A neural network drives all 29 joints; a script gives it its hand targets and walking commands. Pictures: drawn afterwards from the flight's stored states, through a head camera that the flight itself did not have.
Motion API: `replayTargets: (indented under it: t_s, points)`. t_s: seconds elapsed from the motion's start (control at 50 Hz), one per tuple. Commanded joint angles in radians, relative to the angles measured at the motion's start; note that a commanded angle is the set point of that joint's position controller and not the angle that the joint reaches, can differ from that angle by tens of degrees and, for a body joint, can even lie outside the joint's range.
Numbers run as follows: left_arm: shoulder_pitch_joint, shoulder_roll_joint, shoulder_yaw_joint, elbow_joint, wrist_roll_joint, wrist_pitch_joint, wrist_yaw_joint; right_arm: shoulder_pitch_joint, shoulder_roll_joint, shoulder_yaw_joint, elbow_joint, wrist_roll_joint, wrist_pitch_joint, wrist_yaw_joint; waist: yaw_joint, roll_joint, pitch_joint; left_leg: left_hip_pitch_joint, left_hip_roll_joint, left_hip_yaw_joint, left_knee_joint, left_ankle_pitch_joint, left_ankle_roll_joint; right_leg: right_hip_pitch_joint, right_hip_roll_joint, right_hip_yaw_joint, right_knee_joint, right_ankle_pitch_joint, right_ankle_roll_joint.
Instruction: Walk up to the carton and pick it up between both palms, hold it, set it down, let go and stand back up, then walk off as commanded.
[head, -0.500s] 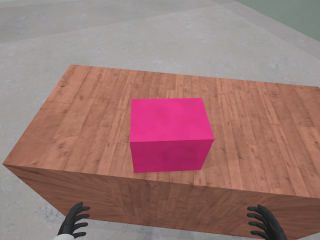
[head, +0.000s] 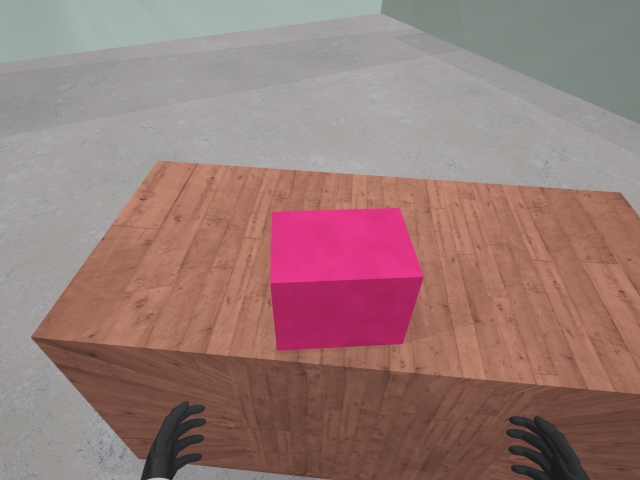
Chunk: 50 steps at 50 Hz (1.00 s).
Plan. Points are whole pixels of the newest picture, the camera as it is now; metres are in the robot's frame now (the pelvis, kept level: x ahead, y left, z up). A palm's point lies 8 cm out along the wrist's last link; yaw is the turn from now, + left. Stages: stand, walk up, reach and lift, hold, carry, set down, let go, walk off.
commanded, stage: reach and lift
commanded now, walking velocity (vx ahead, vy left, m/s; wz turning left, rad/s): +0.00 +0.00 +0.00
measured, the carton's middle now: (338, 279) +0.46 +0.02 -0.05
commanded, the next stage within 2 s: none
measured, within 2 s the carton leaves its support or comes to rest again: neither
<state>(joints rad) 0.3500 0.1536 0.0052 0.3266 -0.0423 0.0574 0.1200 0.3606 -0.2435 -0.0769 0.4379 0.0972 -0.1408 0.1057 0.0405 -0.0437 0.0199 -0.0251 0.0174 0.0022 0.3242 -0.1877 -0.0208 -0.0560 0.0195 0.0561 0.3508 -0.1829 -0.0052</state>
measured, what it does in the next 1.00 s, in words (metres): stands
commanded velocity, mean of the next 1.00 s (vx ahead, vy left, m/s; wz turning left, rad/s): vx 0.00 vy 0.00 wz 0.00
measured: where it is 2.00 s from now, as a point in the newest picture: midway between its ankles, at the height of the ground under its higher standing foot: outside the picture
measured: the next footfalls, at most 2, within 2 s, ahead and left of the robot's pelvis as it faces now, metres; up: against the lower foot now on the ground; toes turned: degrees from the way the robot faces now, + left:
none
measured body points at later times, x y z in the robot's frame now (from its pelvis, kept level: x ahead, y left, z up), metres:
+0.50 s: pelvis +0.00 -0.01 +0.00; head -0.02 +0.00 +0.45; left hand +0.20 +0.19 -0.01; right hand +0.20 -0.22 -0.01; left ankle +0.00 +0.13 -0.75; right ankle +0.01 -0.12 -0.75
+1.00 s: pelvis +0.02 -0.01 +0.00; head +0.02 -0.01 +0.45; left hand +0.26 +0.21 +0.02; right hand +0.29 -0.21 +0.03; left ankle +0.00 +0.13 -0.75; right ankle +0.01 -0.12 -0.75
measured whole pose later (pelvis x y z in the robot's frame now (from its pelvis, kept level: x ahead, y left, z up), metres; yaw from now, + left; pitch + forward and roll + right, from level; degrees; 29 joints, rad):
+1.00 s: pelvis +0.02 -0.01 +0.00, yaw +1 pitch -4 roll +0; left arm 0.12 0.14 0.03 0.14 -0.12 0.08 0.12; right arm 0.08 -0.26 0.04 0.26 0.26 -0.08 -0.01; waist 0.03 -0.02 0.05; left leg -0.06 0.03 -0.01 0.34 -0.22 -0.04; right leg -0.09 0.03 0.03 0.38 -0.22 -0.02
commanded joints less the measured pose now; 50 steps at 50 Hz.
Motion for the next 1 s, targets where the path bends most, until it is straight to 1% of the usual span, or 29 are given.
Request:
replayTargets:
  t_s: [0.0,0.06,0.08,0.1,0.12,0.16,0.2,0.22,0.24,0.3,0.32,0.34,0.36,0.38,0.4,0.44,0.46,0.52,0.58,0.62,0.7,0.72,0.74,0.76,0.82,0.86,0.9,0.92,0.98]
  points:
    - [-0.223,0.046,-0.072,-0.235,-0.04,-0.108,0.045,-0.165,-0.143,-0.057,-0.222,0.041,-0.033,0.023,-0.013,0.054,0.056,-0.104,-0.013,0.034,-0.071,-0.152,-0.006,-0.17,-0.02,-0.032,-0.091,-0.161,-0.044]
    - [-0.283,0.09,-0.042,-0.254,-0.024,-0.112,0.08,-0.197,-0.141,-0.053,-0.213,0.053,-0.023,0.026,0.015,0.104,0.048,-0.116,-0.021,0.045,-0.066,-0.18,-0.007,-0.192,-0.03,-0.022,-0.078,-0.214,-0.047]
    - [-0.256,0.067,-0.054,-0.255,-0.038,-0.114,0.078,-0.18,-0.155,-0.066,-0.225,0.061,-0.029,0.024,0.002,0.074,0.021,-0.104,-0.009,0.038,-0.06,-0.174,-0.012,-0.179,-0.018,-0.034,-0.066,-0.174,-0.047]
    - [-0.242,0.031,-0.051,-0.241,-0.026,-0.118,0.088,-0.167,-0.162,-0.051,-0.187,0.076,-0.024,0.032,0.018,0.097,0.027,-0.11,0.006,0.041,-0.077,-0.165,-0.018,-0.153,-0.016,-0.039,-0.062,-0.157,-0.053]
    - [-0.272,0.013,-0.069,-0.223,-0.033,-0.114,0.083,-0.194,-0.138,-0.047,-0.208,0.081,-0.028,0.026,0.011,0.065,0.011,-0.108,-0.009,0.033,-0.061,-0.178,-0.005,-0.179,-0.023,-0.031,-0.063,-0.174,-0.05]
    - [-0.268,0.045,-0.055,-0.271,-0.042,-0.124,0.095,-0.188,-0.15,-0.041,-0.238,0.094,-0.038,0.022,0.013,0.072,-0.035,-0.096,-0.005,0.025,-0.041,-0.169,-0.004,-0.175,-0.024,-0.02,-0.055,-0.193,-0.051]
    - [-0.223,0.031,-0.045,-0.213,-0.051,-0.12,0.078,-0.166,-0.144,-0.018,-0.233,0.088,-0.034,0.006,0.006,-0.015,-0.006,-0.089,-0.007,0.05,-0.045,-0.111,0.003,-0.16,-0.023,-0.03,-0.066,-0.137,-0.033]
    - [-0.193,0.014,-0.047,-0.231,-0.046,-0.117,0.077,-0.147,-0.146,-0.014,-0.236,0.1,-0.037,0.002,0.01,0.016,-0.023,-0.071,-0.01,0.047,-0.039,-0.08,-0.002,-0.142,-0.015,-0.032,-0.065,-0.098,-0.037]
    - [-0.181,-0.014,-0.065,-0.229,-0.044,-0.111,0.077,-0.148,-0.146,-0.007,-0.265,0.102,-0.049,-0.003,0.009,-0.027,-0.005,-0.084,-0.009,0.044,-0.038,-0.041,-0.004,-0.133,-0.006,-0.044,-0.053,-0.047,-0.031]
    - [-0.191,-0.001,-0.045,-0.284,-0.022,-0.121,0.079,-0.165,-0.165,-0.01,-0.261,0.116,-0.068,-0.007,0.017,0.024,-0.052,-0.042,-0.004,0.039,-0.026,0.036,-0.016,-0.131,0.004,-0.053,-0.055,-0.012,-0.043]
    - [-0.158,-0.012,-0.055,-0.235,-0.011,-0.114,0.071,-0.125,-0.156,-0.017,-0.21,0.1,-0.062,-0.014,-0.003,0.012,0.002,-0.025,-0.009,0.029,-0.035,0.019,-0.017,-0.133,0.002,-0.054,-0.074,-0.03,-0.045]
    - [-0.211,-0.01,-0.057,-0.302,-0.032,-0.136,0.071,-0.151,-0.132,-0.005,-0.285,0.104,-0.071,-0.021,0.013,-0.018,-0.026,-0.041,-0.015,0.033,-0.03,0.026,-0.005,-0.114,-0.002,-0.039,-0.076,-0.026,-0.038]
    - [-0.194,-0.012,-0.049,-0.275,-0.02,-0.135,0.07,-0.163,-0.136,0.012,-0.298,0.114,-0.077,-0.025,0.025,-0.022,0.006,-0.066,-0.019,0.042,-0.037,0.036,-0.004,-0.112,-0.002,-0.039,-0.069,-0.021,-0.034]
    - [-0.213,0.006,-0.062,-0.282,-0.059,-0.152,0.063,-0.194,-0.14,0.015,-0.353,0.107,-0.089,-0.031,0.011,-0.067,-0.025,-0.074,-0.018,0.044,-0.025,0.0,0.01,-0.103,0.002,-0.039,-0.056,-0.035,-0.025]
    - [-0.235,0.004,-0.073,-0.337,-0.066,-0.176,0.07,-0.191,-0.125,0.011,-0.384,0.101,-0.103,-0.029,0.001,-0.059,-0.039,-0.08,-0.02,0.05,-0.014,-0.001,0.007,-0.108,0.002,-0.036,-0.047,-0.027,-0.018]
    - [-0.226,0.005,-0.077,-0.32,-0.089,-0.193,0.067,-0.178,-0.113,0.043,-0.383,0.123,-0.108,-0.035,0.014,-0.077,-0.017,-0.093,-0.021,0.059,-0.013,0.052,0.01,-0.091,-0.003,-0.033,-0.041,0.025,-0.01]
    - [-0.21,0.011,-0.062,-0.318,-0.073,-0.191,0.07,-0.188,-0.139,0.025,-0.428,0.12,-0.114,-0.043,0.019,-0.062,-0.037,-0.065,-0.022,0.041,-0.015,0.042,0.009,-0.097,0.0,-0.035,-0.043,0.008,-0.015]
    - [-0.25,0.033,-0.046,-0.277,-0.057,-0.166,0.065,-0.188,-0.102,0.058,-0.34,0.121,-0.072,-0.051,0.012,-0.013,0.0,-0.076,-0.026,0.044,-0.024,0.047,0.006,-0.088,-0.016,-0.024,-0.052,0.016,-0.017]
    - [-0.309,0.057,-0.024,-0.387,-0.059,-0.155,0.078,-0.234,-0.133,0.036,-0.356,0.13,-0.056,-0.058,0.019,0.038,-0.072,-0.054,-0.028,0.043,-0.019,0.089,-0.012,-0.075,-0.013,-0.015,-0.045,0.04,-0.013]
    - [-0.28,0.048,-0.022,-0.417,-0.081,-0.15,0.079,-0.241,-0.106,0.051,-0.416,0.159,-0.055,-0.069,0.027,0.024,-0.071,-0.056,-0.026,0.041,-0.007,0.102,-0.004,-0.064,-0.031,0.015,-0.044,0.101,-0.005]
    - [-0.311,0.057,0.008,-0.375,-0.063,-0.091,0.063,-0.292,-0.123,0.06,-0.371,0.159,-0.02,-0.076,0.013,0.038,-0.089,-0.045,-0.029,0.045,-0.01,0.093,0.003,-0.078,-0.027,-0.003,-0.039,0.103,0.003]
    - [-0.261,0.037,0.002,-0.369,-0.06,-0.078,0.053,-0.267,-0.111,0.071,-0.373,0.171,-0.026,-0.081,0.006,0.057,-0.105,-0.021,-0.033,0.044,0.01,0.188,-0.006,-0.04,-0.022,-0.006,-0.035,0.22,-0.011]
    - [-0.315,0.035,0.008,-0.366,-0.048,-0.06,0.046,-0.315,-0.117,0.071,-0.338,0.175,-0.01,-0.082,0.001,0.06,-0.073,-0.002,-0.025,0.042,-0.001,0.155,-0.005,-0.077,-0.019,-0.019,-0.052,0.163,-0.009]
    - [-0.33,0.043,0.017,-0.373,-0.06,-0.055,0.039,-0.322,-0.133,0.065,-0.391,0.178,-0.004,-0.087,0.015,0.036,-0.117,-0.021,-0.029,0.046,0.006,0.179,-0.003,-0.052,-0.02,-0.009,-0.035,0.204,0.001]
    - [-0.311,0.057,0.046,-0.408,-0.057,-0.039,0.015,-0.324,-0.154,0.064,-0.365,0.173,-0.002,-0.111,-0.008,0.022,-0.124,0.017,-0.038,0.041,0.007,0.271,-0.008,0.01,-0.018,-0.013,-0.036,0.344,0.013]
    - [-0.376,0.048,0.038,-0.385,-0.07,-0.024,0.002,-0.399,-0.165,0.043,-0.353,0.166,0.007,-0.11,-0.019,-0.021,-0.127,0.02,-0.033,0.041,0.008,0.242,-0.001,-0.027,-0.015,-0.019,-0.041,0.309,0.013]
    - [-0.407,0.058,0.06,-0.372,-0.079,-0.023,-0.011,-0.426,-0.165,0.039,-0.349,0.162,0.01,-0.121,-0.027,-0.033,-0.153,0.011,-0.038,0.037,0.012,0.255,0.0,0.009,-0.022,-0.013,-0.034,0.38,0.015]
    - [-0.485,0.076,0.056,-0.376,-0.09,-0.026,-0.013,-0.515,-0.154,0.043,-0.358,0.165,0.016,-0.12,-0.019,-0.027,-0.135,-0.022,-0.031,0.035,0.005,0.211,0.002,-0.009,-0.022,-0.008,-0.026,0.343,0.013]
    - [-0.445,0.041,0.066,-0.426,-0.057,0.005,0.002,-0.471,-0.172,0.044,-0.353,0.191,0.028,-0.105,-0.003,0.016,-0.162,0.046,-0.025,0.031,-0.003,0.293,-0.008,-0.025,0.006,-0.036,-0.042,0.282,0.008]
